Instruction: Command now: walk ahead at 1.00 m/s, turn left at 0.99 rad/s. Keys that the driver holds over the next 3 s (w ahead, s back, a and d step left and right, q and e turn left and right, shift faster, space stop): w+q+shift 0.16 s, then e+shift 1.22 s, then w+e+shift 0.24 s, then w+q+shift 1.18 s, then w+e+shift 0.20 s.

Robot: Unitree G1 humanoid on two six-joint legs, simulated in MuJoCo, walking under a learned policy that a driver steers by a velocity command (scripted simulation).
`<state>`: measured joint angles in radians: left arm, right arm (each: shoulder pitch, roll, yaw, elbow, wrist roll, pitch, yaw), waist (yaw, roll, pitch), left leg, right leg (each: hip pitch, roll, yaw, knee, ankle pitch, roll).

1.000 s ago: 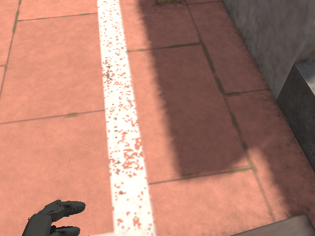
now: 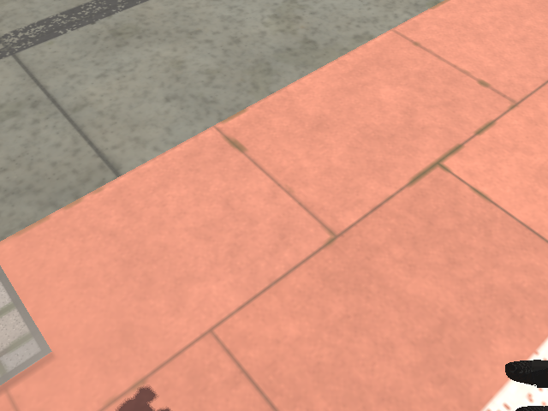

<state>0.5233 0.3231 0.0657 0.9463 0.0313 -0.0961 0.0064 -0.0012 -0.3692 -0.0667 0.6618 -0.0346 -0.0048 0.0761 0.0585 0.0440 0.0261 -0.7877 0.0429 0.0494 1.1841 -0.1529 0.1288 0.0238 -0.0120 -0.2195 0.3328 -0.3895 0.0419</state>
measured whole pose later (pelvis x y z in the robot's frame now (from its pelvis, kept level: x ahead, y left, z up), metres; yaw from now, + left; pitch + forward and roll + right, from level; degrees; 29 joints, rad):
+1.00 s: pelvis +0.59 +0.06 +0.00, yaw -17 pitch +2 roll +1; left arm 0.17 0.34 0.10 0.54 -0.03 0.07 0.04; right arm 0.09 -0.28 -0.05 0.71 0.01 -0.03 -0.02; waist 0.03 -0.02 0.05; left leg -0.38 -0.07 -0.20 0.51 -0.19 -0.04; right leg -0.39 0.24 0.35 0.53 -0.13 -0.04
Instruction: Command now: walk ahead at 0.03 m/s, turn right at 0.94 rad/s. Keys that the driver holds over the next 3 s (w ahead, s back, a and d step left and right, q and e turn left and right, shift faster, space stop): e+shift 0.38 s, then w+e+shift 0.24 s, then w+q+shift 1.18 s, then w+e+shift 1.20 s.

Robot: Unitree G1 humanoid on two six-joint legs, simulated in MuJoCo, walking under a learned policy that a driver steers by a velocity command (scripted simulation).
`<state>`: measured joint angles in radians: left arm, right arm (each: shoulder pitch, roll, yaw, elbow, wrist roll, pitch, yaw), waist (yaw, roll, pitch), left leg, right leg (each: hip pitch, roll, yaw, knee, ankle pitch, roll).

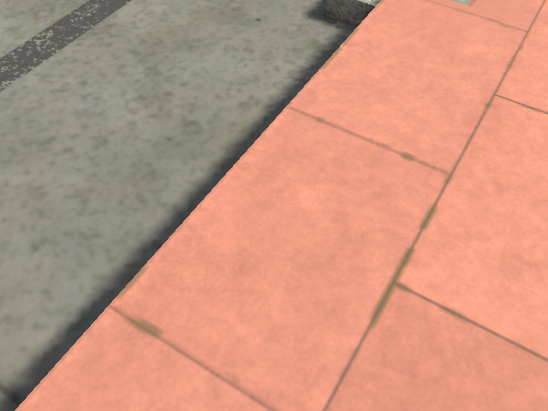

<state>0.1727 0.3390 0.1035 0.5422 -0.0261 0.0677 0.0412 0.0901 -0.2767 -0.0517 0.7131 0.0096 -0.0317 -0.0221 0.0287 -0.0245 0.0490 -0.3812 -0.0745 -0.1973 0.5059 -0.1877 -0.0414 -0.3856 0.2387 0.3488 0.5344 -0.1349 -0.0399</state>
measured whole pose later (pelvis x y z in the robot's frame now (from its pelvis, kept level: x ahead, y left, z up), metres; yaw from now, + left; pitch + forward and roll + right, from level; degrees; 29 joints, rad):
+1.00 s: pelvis +0.28 -0.19 -0.03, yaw -33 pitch +2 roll +1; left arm 0.41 0.29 0.03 0.85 0.05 -0.06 0.00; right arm 0.16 -0.30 -0.05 0.72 -0.02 -0.03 0.05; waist -0.01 -0.03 0.02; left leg -0.56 -0.10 0.11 0.71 -0.20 0.16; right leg 0.05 0.03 -0.01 0.88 -0.43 -0.05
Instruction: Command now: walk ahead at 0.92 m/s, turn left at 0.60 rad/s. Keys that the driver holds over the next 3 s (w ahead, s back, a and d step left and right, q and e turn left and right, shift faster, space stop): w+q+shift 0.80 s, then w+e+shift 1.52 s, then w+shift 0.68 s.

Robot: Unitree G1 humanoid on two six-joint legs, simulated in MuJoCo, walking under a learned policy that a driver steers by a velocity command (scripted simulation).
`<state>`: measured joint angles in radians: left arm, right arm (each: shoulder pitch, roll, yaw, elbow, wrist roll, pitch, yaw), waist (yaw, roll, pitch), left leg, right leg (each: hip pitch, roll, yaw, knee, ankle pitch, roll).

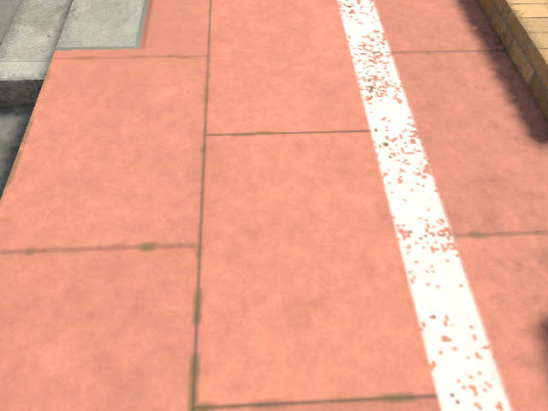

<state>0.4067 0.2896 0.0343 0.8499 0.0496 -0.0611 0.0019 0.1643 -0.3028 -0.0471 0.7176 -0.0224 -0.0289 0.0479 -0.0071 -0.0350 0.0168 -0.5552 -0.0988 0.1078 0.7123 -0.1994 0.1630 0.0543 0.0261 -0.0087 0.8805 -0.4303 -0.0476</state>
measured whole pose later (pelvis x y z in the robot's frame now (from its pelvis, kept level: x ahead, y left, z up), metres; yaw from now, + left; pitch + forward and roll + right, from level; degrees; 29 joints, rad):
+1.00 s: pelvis +0.85 +0.29 +0.02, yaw +46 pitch -1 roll +1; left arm 0.28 0.22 0.00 0.77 0.02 -0.05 0.00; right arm 0.29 -0.29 -0.04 0.82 -0.04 -0.05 0.00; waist 0.03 0.00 0.06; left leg -0.26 -0.15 0.13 0.59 -0.32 0.17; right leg -0.52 -0.10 0.07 1.43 -0.31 -0.02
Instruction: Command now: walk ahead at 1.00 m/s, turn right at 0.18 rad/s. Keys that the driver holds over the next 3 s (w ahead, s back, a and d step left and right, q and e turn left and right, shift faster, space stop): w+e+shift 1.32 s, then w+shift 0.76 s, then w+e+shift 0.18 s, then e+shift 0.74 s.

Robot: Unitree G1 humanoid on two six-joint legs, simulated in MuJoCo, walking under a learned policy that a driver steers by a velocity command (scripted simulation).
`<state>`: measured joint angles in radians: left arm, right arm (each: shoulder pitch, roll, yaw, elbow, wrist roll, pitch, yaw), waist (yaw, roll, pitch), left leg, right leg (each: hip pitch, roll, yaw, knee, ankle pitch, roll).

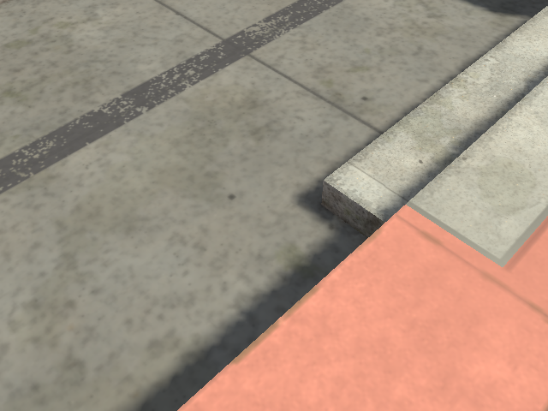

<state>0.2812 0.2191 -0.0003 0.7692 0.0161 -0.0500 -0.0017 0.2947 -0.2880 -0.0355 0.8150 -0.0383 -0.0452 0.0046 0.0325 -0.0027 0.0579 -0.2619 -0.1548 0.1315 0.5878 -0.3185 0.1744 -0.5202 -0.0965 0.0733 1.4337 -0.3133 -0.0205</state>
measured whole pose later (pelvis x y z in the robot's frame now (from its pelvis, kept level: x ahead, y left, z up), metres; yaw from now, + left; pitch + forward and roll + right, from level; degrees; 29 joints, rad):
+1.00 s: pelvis +0.82 -0.27 -0.01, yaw -48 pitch +1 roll +1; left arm -0.09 0.30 0.03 0.58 0.05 0.01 -0.09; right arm 0.60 -0.29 -0.04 0.90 -0.03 -0.12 0.01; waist -0.11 -0.06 0.05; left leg 0.19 0.06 0.27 0.30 -0.49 -0.07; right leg -0.85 -0.08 -0.15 1.00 0.03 -0.13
